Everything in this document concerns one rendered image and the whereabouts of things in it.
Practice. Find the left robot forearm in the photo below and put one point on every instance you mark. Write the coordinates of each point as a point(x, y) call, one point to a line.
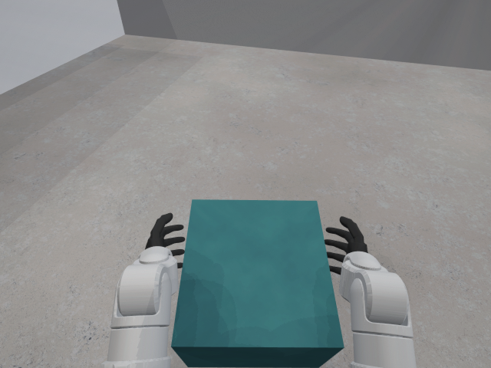
point(141, 312)

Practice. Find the right robot forearm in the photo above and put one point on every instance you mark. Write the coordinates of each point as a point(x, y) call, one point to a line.
point(380, 313)

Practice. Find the carton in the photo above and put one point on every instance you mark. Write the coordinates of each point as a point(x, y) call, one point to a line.
point(256, 288)

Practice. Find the robot right hand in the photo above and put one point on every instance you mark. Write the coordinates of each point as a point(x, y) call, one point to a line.
point(354, 238)

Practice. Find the robot left hand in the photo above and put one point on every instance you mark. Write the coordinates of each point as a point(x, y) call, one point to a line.
point(159, 231)

